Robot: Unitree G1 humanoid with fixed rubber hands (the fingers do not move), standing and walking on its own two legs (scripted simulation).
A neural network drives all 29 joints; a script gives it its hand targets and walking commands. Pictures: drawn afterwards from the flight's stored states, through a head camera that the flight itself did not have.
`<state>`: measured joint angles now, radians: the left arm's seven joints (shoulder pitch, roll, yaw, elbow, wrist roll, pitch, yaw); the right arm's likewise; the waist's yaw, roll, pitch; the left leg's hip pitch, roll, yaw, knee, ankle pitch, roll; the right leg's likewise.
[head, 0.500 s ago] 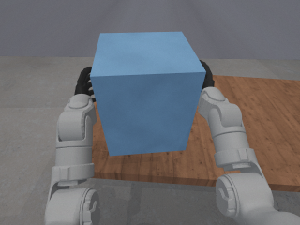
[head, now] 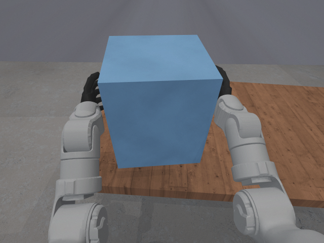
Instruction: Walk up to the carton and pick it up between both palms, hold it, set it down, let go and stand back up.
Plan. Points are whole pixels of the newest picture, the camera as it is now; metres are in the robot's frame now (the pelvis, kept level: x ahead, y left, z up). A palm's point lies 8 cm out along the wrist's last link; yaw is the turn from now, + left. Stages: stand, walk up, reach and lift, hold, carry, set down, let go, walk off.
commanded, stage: set down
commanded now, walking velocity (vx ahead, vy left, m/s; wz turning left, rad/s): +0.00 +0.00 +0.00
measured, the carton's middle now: (156, 102) +0.40 +0.00 +0.20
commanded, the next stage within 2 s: none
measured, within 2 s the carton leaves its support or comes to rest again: neither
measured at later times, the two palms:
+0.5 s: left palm (100, 106) +0.41 +0.14 +0.19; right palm (217, 110) +0.40 -0.16 +0.17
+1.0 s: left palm (109, 116) +0.41 +0.13 +0.15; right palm (219, 117) +0.41 -0.17 +0.15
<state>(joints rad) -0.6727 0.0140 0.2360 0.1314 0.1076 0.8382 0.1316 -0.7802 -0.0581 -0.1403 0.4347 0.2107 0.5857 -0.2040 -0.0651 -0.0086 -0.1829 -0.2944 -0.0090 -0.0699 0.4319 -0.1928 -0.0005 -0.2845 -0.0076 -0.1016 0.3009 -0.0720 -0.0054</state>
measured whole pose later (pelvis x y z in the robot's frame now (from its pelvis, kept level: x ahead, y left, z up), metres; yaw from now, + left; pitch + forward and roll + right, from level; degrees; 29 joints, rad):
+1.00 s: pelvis +0.02 -0.02 +0.00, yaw +0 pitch +2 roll -2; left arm -0.62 -0.02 0.25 0.37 0.17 0.49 0.11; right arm -0.70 -0.03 -0.14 0.72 0.11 0.15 -0.14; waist -0.06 -0.01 -0.08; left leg -0.22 0.02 -0.08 0.43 -0.23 -0.03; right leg -0.22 0.03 -0.11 0.30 -0.12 -0.02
